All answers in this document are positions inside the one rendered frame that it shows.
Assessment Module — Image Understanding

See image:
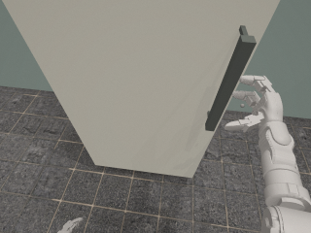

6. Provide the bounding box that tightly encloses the fridge door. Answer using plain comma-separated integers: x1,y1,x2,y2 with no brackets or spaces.
2,0,280,178

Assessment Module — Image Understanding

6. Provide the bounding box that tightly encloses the right robot forearm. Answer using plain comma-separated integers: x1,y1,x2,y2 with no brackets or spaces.
258,121,311,213

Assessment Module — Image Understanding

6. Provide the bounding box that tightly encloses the robot right hand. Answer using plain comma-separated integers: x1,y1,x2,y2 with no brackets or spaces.
225,75,284,133

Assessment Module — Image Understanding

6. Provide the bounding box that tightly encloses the robot left hand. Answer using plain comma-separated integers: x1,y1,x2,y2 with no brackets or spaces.
57,217,84,233

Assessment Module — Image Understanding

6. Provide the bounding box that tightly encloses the handle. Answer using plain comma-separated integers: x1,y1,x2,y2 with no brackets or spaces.
205,25,257,132

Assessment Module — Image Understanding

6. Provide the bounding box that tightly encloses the right robot upper arm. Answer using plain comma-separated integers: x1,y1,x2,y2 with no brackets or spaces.
260,205,311,233

